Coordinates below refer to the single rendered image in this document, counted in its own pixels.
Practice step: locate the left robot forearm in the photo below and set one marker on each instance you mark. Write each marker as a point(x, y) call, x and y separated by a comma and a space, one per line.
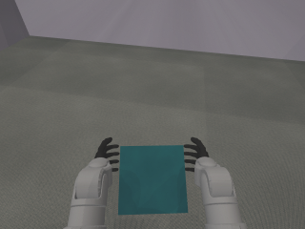
point(90, 196)

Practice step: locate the robot right hand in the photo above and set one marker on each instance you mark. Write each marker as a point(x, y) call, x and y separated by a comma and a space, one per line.
point(201, 152)

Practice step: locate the carton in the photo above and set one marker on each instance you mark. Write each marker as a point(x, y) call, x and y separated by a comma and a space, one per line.
point(152, 180)

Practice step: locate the right robot forearm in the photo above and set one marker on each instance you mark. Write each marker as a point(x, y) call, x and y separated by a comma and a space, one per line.
point(218, 195)

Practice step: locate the robot left hand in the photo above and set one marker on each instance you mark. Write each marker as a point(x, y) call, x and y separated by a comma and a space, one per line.
point(102, 151)

